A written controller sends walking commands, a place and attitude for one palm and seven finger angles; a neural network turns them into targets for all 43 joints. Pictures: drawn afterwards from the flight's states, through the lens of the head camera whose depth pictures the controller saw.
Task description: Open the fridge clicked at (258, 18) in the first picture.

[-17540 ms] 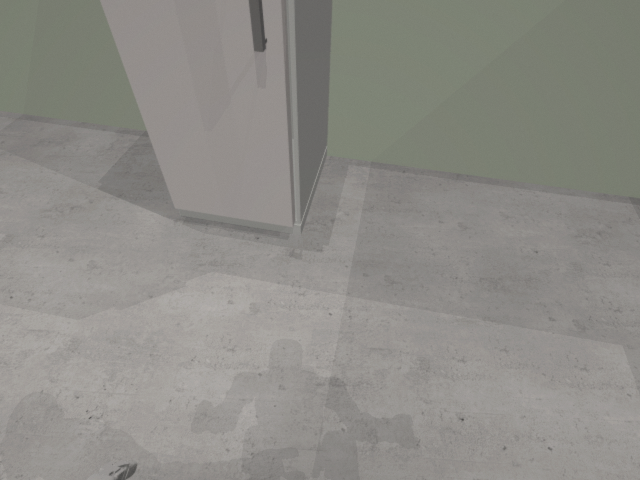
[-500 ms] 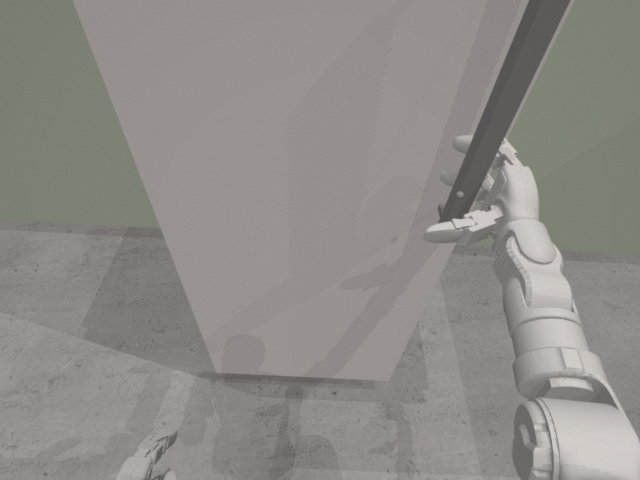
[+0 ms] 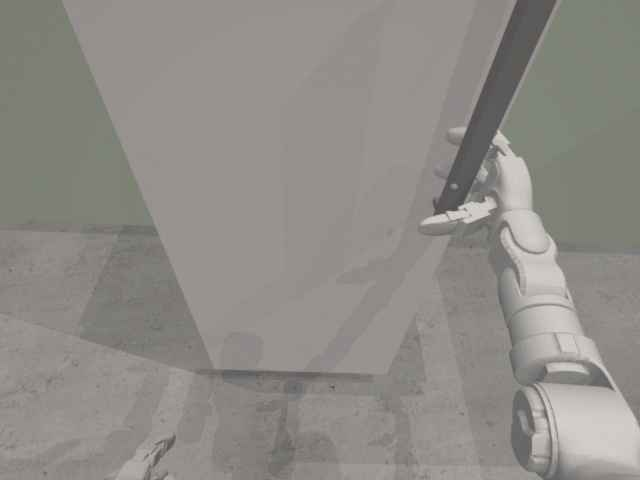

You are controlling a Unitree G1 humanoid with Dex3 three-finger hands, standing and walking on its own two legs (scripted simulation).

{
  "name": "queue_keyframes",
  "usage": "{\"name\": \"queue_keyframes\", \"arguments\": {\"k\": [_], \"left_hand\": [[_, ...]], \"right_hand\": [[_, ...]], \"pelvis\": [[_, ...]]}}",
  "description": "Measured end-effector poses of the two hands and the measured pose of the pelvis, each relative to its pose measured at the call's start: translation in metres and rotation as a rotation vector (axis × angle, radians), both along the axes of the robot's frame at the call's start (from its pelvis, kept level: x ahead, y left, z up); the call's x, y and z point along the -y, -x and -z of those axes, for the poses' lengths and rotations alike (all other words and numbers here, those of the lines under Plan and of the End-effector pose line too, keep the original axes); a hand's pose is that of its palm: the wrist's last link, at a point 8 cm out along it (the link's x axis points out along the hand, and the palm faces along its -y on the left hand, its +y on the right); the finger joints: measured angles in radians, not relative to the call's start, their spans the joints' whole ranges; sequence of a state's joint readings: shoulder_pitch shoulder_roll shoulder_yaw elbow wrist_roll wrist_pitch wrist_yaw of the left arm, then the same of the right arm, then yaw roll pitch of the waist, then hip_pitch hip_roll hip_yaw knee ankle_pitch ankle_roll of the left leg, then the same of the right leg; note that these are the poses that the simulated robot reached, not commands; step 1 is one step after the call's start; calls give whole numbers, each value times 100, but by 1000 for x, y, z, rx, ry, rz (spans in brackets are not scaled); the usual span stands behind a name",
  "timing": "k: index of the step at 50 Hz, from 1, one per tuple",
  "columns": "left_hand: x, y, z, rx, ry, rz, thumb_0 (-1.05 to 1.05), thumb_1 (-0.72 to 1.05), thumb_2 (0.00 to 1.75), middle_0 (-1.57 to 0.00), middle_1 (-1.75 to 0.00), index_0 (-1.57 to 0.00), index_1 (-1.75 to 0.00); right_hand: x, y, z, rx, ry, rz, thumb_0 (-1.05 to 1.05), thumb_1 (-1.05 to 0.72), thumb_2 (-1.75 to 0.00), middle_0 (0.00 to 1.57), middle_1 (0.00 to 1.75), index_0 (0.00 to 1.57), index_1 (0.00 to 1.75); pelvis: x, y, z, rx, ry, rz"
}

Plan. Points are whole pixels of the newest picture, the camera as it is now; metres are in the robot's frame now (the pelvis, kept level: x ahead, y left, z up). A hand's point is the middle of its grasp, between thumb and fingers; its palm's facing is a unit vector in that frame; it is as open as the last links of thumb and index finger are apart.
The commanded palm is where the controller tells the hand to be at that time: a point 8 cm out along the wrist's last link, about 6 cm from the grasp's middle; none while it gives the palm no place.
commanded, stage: grip the handle and tug to test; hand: right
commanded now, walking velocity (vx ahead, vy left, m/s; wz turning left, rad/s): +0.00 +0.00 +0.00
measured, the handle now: (497, 71) +0.50 -0.14 +0.28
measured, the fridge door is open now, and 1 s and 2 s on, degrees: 0 0 13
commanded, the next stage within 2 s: pull the door a little, standing still in 1.44 s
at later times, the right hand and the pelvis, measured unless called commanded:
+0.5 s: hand (452, 184) +0.45 -0.12 +0.16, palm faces -0.05 +1.00 +0.00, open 8.9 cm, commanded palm +0.42 -0.17 +0.16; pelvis +0.00 +0.00 +0.00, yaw +1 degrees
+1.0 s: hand (452, 183) +0.45 -0.12 +0.16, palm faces -0.05 +1.00 +0.00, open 5.7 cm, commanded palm +0.42 -0.17 +0.16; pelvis +0.01 +0.00 +0.00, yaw +0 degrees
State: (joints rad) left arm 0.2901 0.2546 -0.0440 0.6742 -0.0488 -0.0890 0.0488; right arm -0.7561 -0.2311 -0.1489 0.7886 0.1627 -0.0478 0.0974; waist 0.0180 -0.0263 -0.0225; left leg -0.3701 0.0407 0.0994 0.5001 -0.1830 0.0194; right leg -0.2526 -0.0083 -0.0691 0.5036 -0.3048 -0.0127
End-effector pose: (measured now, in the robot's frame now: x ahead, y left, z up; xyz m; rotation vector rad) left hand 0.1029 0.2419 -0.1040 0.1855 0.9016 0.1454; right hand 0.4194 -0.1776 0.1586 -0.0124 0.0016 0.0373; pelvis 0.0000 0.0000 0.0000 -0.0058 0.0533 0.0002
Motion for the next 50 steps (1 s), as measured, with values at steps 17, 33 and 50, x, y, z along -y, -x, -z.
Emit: {"name": "queue_keyframes", "arguments": {"k": [17, 33, 50], "left_hand": [[-2, 14, 4, -25, 1, -14, 1, 90, 90, -20, -30, -21, -30], [-7, 12, 0, -21, -6, -39, 1, 90, 90, -20, -30, -21, -30], [1, -8, -2, -4, -1, -12, 1, 90, 90, -20, -30, -21, -30]], "right_hand": [[-1, -9, 3, 1, -4, -9, -1, 13, -45, 33, 125, 32, 125], [1, -10, 3, 6, -16, -13, 1, -59, -76, 39, 135, 39, 136], [1, -10, 3, 0, -16, -11, 1, -68, -80, 39, 140, 40, 140]], "pelvis": [[0, 1, 1, -18, 1, -6], [1, -4, 1, -18, -2, -18], [2, -8, 0, -19, -4, -8]]}}
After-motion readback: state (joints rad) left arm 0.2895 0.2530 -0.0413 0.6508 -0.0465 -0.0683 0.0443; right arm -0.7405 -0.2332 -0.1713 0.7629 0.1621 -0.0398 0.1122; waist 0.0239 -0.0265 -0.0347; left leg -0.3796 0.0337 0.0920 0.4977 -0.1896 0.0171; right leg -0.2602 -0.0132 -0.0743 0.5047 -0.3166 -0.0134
